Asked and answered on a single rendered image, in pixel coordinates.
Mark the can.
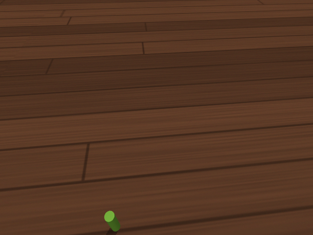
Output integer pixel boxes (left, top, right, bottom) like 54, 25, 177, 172
104, 211, 120, 232

